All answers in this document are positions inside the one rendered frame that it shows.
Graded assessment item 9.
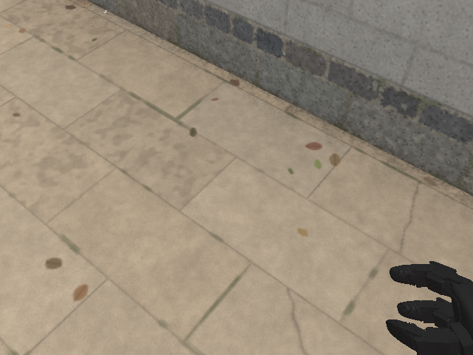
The robot right hand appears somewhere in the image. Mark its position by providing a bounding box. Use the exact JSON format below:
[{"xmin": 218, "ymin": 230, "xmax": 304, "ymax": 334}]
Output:
[{"xmin": 386, "ymin": 261, "xmax": 473, "ymax": 355}]

